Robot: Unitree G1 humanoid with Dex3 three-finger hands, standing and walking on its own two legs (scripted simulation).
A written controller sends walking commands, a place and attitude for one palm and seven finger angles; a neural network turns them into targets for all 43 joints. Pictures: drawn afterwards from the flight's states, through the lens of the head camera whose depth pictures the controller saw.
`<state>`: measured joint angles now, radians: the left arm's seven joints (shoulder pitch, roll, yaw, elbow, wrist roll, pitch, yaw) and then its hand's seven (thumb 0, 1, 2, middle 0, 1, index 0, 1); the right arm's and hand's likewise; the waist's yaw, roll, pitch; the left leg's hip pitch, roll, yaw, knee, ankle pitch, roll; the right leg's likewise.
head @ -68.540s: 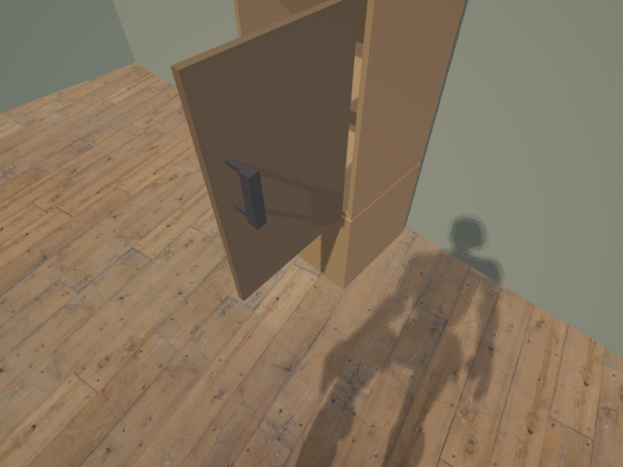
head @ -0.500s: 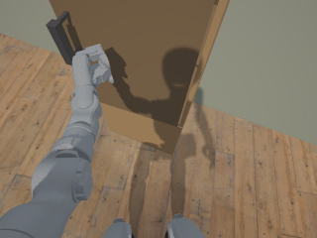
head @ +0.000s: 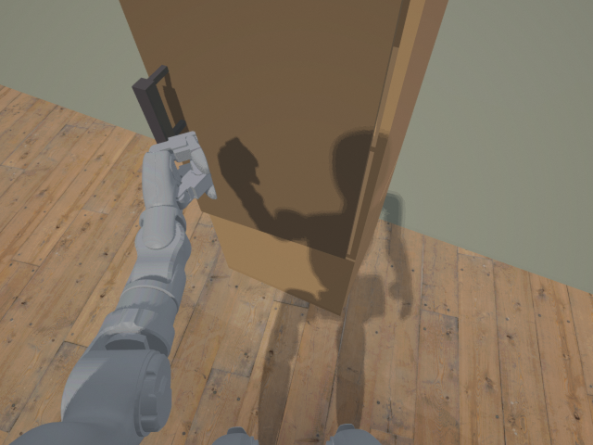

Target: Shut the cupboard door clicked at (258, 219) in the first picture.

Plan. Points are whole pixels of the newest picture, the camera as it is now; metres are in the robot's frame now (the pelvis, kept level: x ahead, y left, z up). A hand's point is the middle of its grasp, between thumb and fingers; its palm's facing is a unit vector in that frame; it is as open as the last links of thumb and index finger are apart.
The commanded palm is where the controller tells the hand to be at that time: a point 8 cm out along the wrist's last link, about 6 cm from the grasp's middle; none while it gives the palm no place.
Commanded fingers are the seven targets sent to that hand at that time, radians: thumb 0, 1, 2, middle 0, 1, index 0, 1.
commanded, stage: draw the hand back to the body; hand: left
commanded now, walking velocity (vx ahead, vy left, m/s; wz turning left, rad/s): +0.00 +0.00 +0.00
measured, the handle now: (164, 108) +0.64 +0.19 +0.07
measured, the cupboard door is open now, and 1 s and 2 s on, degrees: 3 3 3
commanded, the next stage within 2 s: step back with the hand held close in 1.38 s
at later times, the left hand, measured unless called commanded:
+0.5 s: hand (92, 257) +0.31 +0.19 +0.15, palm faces +0.14 -0.97 -0.21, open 3.1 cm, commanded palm +0.27 +0.24 +0.17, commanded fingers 0.00 0.90 0.90 -0.86 -1.02 -0.86 -1.02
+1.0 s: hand out of the picture +0.21 +0.29 +0.21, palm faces +0.46 -0.79 -0.41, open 6.1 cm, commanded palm +0.15 +0.32 +0.23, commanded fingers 0.00 0.90 0.90 -0.20 -0.30 -0.20 -0.30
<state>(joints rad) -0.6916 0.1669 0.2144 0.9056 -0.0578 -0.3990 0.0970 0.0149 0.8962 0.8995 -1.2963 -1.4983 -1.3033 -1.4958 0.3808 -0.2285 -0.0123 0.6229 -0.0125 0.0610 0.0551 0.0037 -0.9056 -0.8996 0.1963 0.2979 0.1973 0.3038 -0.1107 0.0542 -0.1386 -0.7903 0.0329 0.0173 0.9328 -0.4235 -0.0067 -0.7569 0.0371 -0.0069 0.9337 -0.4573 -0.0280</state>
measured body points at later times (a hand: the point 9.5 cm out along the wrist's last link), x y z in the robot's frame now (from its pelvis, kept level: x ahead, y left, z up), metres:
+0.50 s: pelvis +0.01 +0.01 +0.05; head +0.00 -0.01 +0.50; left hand +0.29 +0.24 +0.17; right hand +0.20 -0.22 -0.03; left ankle +0.01 +0.12 -0.68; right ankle -0.01 -0.10 -0.68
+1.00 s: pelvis +0.02 +0.02 +0.06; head +0.00 -0.01 +0.51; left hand +0.18 +0.32 +0.24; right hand +0.21 -0.19 -0.04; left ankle +0.01 +0.12 -0.68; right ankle -0.01 -0.10 -0.68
